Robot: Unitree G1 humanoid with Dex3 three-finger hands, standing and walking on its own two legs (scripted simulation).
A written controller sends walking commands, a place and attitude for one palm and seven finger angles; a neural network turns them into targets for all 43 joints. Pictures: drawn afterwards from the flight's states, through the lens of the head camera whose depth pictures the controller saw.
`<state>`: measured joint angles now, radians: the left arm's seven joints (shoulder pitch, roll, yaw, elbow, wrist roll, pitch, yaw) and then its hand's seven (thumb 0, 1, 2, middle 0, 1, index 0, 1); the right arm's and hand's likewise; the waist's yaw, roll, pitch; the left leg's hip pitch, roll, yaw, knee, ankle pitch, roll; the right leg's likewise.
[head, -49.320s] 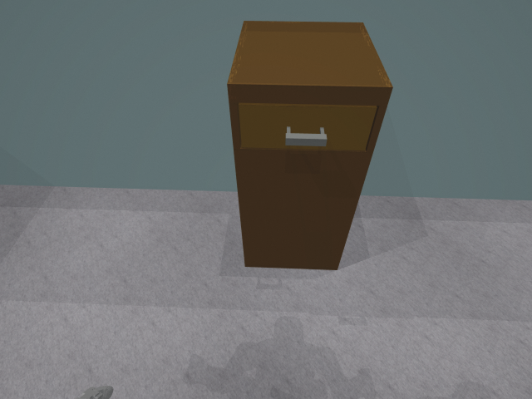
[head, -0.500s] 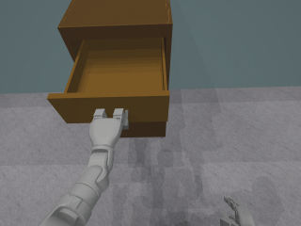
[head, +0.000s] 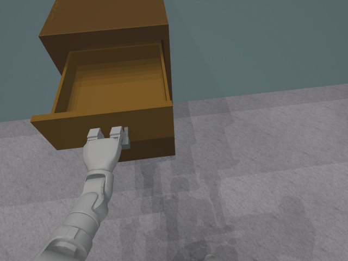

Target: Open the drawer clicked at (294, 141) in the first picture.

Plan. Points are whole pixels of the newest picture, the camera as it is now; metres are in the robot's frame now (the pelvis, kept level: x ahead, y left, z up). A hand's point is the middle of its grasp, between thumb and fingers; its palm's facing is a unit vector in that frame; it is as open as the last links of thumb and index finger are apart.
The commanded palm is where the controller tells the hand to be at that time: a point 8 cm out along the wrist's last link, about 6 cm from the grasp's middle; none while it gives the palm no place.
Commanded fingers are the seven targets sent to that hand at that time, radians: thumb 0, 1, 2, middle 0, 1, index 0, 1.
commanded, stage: relax the arm and regain balance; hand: left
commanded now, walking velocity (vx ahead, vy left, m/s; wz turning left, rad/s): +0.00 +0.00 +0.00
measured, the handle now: (109, 138) +0.43 +0.18 +0.00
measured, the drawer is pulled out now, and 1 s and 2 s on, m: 0.30 0.30 0.30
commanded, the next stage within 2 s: stand and wait in 1.08 s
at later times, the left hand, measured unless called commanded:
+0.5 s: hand (107, 159) +0.36 +0.17 +0.01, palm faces -0.43 -0.38 -0.82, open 14.3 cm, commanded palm none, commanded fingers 0.00 -0.50 0.30 -0.15 -0.30 -0.15 -0.30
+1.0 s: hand (107, 160) +0.35 +0.17 +0.01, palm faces -0.44 -0.39 -0.81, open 14.5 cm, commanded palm none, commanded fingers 0.00 -0.50 0.30 -0.15 -0.30 -0.15 -0.30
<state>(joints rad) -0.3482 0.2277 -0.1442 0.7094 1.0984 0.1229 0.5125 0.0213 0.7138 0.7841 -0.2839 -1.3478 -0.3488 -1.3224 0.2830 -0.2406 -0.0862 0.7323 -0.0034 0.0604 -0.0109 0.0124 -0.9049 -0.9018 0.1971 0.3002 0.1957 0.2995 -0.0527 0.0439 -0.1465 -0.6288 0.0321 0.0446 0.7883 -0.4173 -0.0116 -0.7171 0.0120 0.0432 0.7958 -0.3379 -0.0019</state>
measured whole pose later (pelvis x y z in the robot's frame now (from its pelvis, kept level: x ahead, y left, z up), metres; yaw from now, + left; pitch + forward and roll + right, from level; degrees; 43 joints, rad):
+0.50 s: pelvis +0.03 -0.02 +0.03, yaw -10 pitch -2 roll +2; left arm -0.14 0.57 -0.21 0.71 0.28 0.00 0.07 0.00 -0.47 0.31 -0.14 -0.73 -0.46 -0.58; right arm 0.30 -0.43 -0.02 1.13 -0.01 0.01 -0.02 0.01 -0.90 -0.90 0.20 0.30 0.20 0.30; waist -0.15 0.11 0.08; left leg -0.08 0.00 -0.11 0.46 -0.29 -0.03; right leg -0.23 0.09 0.19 0.55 -0.27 -0.04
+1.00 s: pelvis +0.01 -0.03 +0.04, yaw -11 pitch -3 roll +2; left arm -0.18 0.61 -0.23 0.79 0.28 0.00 0.05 0.00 -0.48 0.30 -0.12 -0.70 -0.43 -0.56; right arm 0.20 -0.40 0.00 1.12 0.00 0.00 -0.01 0.01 -0.90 -0.90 0.20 0.30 0.20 0.30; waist -0.16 0.05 0.06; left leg -0.02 0.03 -0.13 0.36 -0.24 -0.04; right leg -0.18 0.11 0.21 0.45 -0.20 -0.04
